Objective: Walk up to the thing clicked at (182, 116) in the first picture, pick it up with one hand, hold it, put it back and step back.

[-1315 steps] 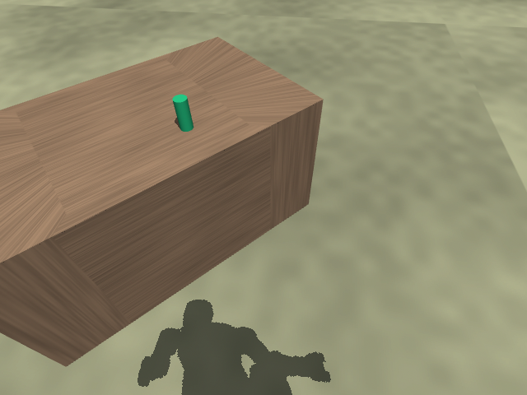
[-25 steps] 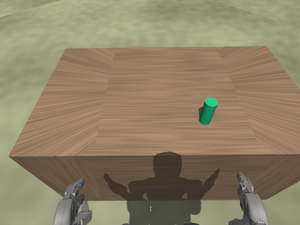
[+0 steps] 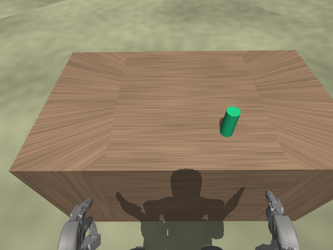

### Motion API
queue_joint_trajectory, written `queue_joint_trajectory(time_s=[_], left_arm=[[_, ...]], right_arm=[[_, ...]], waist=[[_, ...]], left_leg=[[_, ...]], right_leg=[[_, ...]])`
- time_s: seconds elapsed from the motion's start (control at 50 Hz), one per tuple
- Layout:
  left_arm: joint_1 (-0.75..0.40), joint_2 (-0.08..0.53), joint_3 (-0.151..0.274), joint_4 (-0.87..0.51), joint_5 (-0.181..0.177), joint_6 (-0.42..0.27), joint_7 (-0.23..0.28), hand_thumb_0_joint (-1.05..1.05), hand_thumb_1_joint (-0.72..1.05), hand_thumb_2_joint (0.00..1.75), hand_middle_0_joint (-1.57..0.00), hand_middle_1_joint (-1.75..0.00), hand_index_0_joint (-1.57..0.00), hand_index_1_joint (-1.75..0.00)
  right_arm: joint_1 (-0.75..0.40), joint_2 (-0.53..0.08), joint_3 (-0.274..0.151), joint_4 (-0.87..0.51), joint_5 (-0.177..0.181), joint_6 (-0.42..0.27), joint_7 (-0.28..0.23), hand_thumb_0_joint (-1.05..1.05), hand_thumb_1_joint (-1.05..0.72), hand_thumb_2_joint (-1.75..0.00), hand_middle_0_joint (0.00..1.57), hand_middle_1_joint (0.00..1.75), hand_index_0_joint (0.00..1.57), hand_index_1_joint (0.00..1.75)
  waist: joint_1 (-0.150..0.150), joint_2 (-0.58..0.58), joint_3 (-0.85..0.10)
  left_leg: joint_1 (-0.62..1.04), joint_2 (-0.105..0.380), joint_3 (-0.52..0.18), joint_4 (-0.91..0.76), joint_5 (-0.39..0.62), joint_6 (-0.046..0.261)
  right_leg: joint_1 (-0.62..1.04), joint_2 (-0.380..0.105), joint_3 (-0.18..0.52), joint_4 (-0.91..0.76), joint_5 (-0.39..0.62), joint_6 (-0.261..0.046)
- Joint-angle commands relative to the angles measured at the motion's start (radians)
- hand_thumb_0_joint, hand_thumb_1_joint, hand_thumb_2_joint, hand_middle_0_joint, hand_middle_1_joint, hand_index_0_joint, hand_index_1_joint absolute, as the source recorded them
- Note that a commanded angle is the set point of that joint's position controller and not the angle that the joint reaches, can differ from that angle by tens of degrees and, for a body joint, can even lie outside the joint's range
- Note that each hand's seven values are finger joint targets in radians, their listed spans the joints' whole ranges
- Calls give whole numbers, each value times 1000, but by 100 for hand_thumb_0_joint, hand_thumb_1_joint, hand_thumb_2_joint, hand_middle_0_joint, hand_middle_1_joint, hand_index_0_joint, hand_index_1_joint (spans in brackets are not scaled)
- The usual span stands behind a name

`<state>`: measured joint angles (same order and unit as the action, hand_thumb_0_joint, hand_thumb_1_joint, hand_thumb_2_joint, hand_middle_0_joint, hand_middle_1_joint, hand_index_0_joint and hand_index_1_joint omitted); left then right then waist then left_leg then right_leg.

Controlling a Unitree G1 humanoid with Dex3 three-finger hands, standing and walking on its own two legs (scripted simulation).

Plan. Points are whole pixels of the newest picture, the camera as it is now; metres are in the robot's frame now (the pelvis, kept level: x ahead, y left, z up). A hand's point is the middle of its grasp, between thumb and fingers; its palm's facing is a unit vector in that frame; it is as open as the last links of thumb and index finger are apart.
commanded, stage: home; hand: right
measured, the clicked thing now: (229, 122) +0.52 -0.20 -0.06
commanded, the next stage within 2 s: stand in 0.82 s
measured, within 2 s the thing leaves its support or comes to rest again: neither
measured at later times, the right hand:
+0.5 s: hand (253, 230) +0.18 -0.18 -0.04, palm faces +0.13 +0.95 -0.27, open 17.6 cm
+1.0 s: hand out of the picture +0.09 -0.25 -0.11, palm faces -0.04 +0.92 -0.38, open 17.2 cm
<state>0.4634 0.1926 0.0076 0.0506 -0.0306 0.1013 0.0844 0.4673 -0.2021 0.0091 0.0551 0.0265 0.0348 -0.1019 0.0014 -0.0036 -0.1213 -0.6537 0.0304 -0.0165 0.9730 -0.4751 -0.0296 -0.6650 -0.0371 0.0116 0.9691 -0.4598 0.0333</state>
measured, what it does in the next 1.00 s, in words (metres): stands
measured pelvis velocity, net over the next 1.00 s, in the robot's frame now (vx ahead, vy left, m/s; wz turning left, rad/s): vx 0.00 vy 0.00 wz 0.00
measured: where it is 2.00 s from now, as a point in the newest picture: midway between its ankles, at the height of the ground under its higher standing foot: outside the picture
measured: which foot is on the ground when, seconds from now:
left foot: down 0.00-1.00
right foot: down 0.00-1.00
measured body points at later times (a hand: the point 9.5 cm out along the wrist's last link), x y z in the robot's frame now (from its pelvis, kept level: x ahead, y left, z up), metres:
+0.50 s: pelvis +0.01 +0.00 +0.00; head +0.03 +0.00 +0.45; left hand +0.16 +0.25 -0.07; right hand +0.17 -0.23 -0.03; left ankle +0.01 +0.14 -0.68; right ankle +0.02 -0.14 -0.68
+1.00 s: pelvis +0.00 +0.00 +0.03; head +0.01 +0.00 +0.48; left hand +0.08 +0.30 -0.09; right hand +0.09 -0.30 -0.08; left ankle +0.01 +0.14 -0.68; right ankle +0.02 -0.14 -0.68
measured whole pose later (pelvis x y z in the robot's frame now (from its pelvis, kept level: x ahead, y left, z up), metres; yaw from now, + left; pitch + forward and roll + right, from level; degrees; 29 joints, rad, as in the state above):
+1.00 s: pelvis +0.00 +0.00 +0.03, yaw +0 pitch -1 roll +0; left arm 0.22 0.35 0.04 0.90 0.05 0.00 0.00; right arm 0.26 -0.34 -0.03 0.82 -0.05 -0.01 -0.02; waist 0.01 0.00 0.03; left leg -0.35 0.03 -0.01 0.77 -0.40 -0.03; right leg -0.37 -0.04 0.01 0.78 -0.39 0.02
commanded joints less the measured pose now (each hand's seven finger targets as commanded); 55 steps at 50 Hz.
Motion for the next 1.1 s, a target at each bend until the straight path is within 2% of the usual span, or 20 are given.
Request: queue_joint_trajectory(time_s=[0.0,0.08,0.18,0.2,0.22,0.26,0.28,0.34,0.36,0.4,0.54,0.56,0.58,0.6,0.64,0.72,0.9,0.96,1.0,1.08], left_arm=[[-34,104,51,-206,-2,-56,9,0,90,90,-20,-30,-20,-30],[-18,101,51,-210,-1,-49,11,0,90,90,-20,-30,-20,-30],[-9,107,57,-198,0,-42,10,0,90,90,-20,-30,-20,-30],[-95,157,49,57,-7,-48,15,0,90,90,-20,-30,-20,-30],[-86,147,40,11,-10,-60,20,0,90,90,-20,-30,-20,-30],[-112,125,23,22,-10,-76,26,0,90,90,-20,-30,-20,-30],[-119,136,35,32,-10,-80,30,0,90,90,-20,-30,-20,-30],[-141,135,31,104,-7,-96,39,0,90,90,-20,-30,-20,-30],[-154,141,37,116,-6,-103,42,0,90,90,-20,-30,-20,-30],[-173,146,39,149,-6,-119,47,0,90,90,-20,-30,-20,-30],[-205,145,44,200,2,-164,58,0,90,90,-20,-30,-20,-30],[-206,148,44,210,3,-168,59,0,90,90,-20,-30,-20,-30],[-296,320,61,459,150,-152,7,0,90,90,-20,-30,-20,-30],[-280,303,80,484,155,-144,-14,0,90,90,-20,-30,-20,-30],[-272,274,76,502,135,-144,-32,0,90,90,-20,-30,-20,-30],[-272,288,71,577,80,-144,-67,0,90,90,-20,-30,-20,-30],[-318,330,71,728,79,-144,-72,0,90,90,-20,-30,-20,-30],[-329,334,69,769,67,-136,-71,0,90,90,-20,-30,-20,-30],[-303,328,63,806,63,-133,-69,0,90,90,-20,-30,-20,-30],[-313,341,60,863,54,-129,-68,0,90,90,-20,-30,-20,-30]], right_arm=[[-37,-93,-58,-193,4,-58,-5,0,59,-3,5,5,5,5],[-23,-109,-75,-204,3,-62,-8,0,57,-4,5,5,5,5],[-22,-93,-58,-201,0,-59,-11,0,57,-4,5,5,5,5],[43,-113,-108,-180,-3,-43,-28,0,58,-3,5,5,5,5],[41,-83,-73,-188,-6,-33,-30,0,58,-4,5,5,5,5],[38,-71,-55,-193,-5,-21,-34,0,55,-5,5,5,5,5],[10,-89,-64,-254,-4,-19,-37,0,54,-6,5,5,5,5],[35,-83,-53,-245,-4,-8,-46,0,56,-5,5,5,5,5],[33,-99,-70,-246,-5,0,-49,0,59,-3,5,4,5,4],[20,-96,-68,-229,-4,16,-51,0,60,-2,5,4,5,4],[10,-106,-69,-269,-10,47,-58,0,56,-4,5,5,5,5],[31,-90,-57,-234,-9,55,-59,0,59,-3,5,4,5,4],[-132,-299,-109,117,-143,-9,-2,0,52,-7,5,6,5,6],[-120,-274,-112,224,-141,-36,21,0,51,-8,6,6,6,6],[-154,-286,-107,268,-131,-65,42,0,57,-4,5,5,5,5],[-191,-292,-92,406,-82,-87,70,0,55,-5,5,5,5,5],[-236,-294,-93,645,-70,-81,75,0,53,-7,5,6,5,6],[-236,-310,-90,712,-69,-82,75,0,29,-31,20,30,20,30],[-253,-319,-91,754,-66,-80,75,0,13,-47,20,30,20,30],[-252,-323,-78,831,-59,-79,74,0,-19,-79,20,30,20,30]], waist=[[4,16,-59],[-4,16,-94],[-3,-20,-104],[-1,-19,-73],[15,4,-89],[15,2,-77],[16,-2,-118],[24,-10,-98],[20,-5,-102],[28,-2,-57],[13,-3,-121],[16,-5,-96],[3,23,37],[7,37,3],[24,53,28],[30,98,2],[-3,-64,82],[-4,-20,96],[10,-5,107],[-1,1,119]], left_leg=[[23,-34,57,-179,86,31],[50,-29,48,-174,149,28],[43,-37,60,-135,204,34],[33,-50,66,-138,173,33],[40,-48,60,-145,184,31],[50,-42,59,-153,198,27],[65,-42,56,-152,224,26],[73,-43,53,-150,288,26],[77,-43,53,-156,292,24],[65,-43,53,-173,244,23],[100,-47,64,-172,244,25],[91,-49,64,-176,231,25],[195,15,-42,-201,234,89],[206,40,-68,-226,241,116],[195,52,-89,-245,284,133],[236,53,-98,-273,293,111],[321,17,-54,-293,257,87],[362,39,-76,-369,273,89],[360,52,-91,-407,277,87],[398,59,-90,-480,284,74]], right_leg=[[71,26,-45,-172,85,-36],[80,34,-55,-150,144,-36],[101,24,-41,-159,208,-27],[88,16,-21,-153,169,-34],[95,15,-27,-145,172,-37],[83,18,-35,-138,177,-39],[101,19,-34,-131,200,-39],[111,20,-37,-117,256,-38],[108,19,-35,-115,258,-38],[93,20,-36,-124,209,-38],[123,17,-23,-133,226,-35],[114,18,-24,-135,213,-34],[201,-20,32,-166,240,-90],[217,-14,21,-147,208,-106],[210,-8,15,-151,188,-110],[277,-3,28,-202,206,-98],[297,-67,126,-393,230,-115],[314,-51,99,-399,215,-103],[352,-46,82,-423,226,-94],[396,-55,91,-476,239,-87]])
